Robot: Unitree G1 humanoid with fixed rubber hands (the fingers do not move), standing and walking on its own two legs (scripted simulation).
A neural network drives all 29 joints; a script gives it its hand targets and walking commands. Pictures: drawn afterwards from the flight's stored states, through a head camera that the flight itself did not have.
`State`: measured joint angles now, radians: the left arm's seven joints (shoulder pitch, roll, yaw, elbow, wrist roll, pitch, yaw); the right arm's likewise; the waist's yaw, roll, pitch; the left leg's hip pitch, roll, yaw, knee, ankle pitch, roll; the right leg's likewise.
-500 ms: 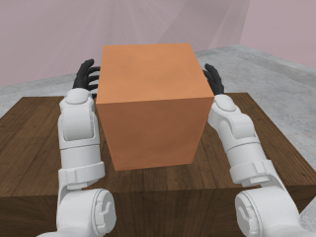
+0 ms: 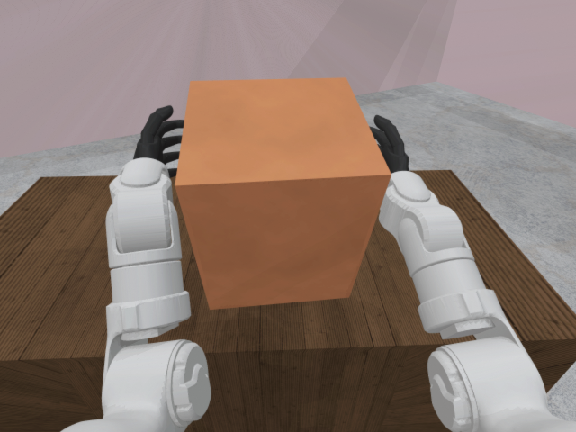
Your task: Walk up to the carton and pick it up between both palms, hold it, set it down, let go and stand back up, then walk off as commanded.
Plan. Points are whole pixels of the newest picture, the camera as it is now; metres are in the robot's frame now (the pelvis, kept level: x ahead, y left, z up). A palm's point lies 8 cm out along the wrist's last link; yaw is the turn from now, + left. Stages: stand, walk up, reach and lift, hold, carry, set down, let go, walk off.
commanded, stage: hold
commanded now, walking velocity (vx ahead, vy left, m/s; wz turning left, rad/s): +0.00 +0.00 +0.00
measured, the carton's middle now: (275, 197) +0.38 +0.01 +0.20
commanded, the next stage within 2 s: none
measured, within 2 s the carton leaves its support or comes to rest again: neither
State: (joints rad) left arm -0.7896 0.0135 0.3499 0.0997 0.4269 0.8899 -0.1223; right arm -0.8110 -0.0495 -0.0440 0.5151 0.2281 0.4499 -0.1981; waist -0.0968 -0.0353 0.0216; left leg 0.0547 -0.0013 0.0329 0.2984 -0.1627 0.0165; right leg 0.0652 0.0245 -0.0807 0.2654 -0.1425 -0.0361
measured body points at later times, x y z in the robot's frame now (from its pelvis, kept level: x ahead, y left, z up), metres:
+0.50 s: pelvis +0.00 +0.00 +0.00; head -0.07 +0.01 +0.44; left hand +0.37 +0.16 +0.27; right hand +0.37 -0.14 +0.25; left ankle +0.02 +0.11 -0.75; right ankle +0.02 -0.09 -0.75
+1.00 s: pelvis +0.00 +0.00 +0.00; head -0.07 +0.01 +0.44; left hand +0.37 +0.16 +0.27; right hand +0.37 -0.14 +0.24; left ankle +0.02 +0.11 -0.75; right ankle +0.02 -0.09 -0.75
